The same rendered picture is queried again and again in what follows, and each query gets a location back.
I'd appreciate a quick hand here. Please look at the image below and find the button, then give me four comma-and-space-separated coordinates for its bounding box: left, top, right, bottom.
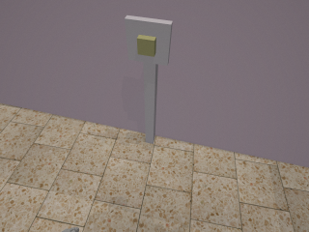
137, 35, 156, 57

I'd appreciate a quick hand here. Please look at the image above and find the panel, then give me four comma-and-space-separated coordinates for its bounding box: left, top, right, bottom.
125, 15, 173, 144

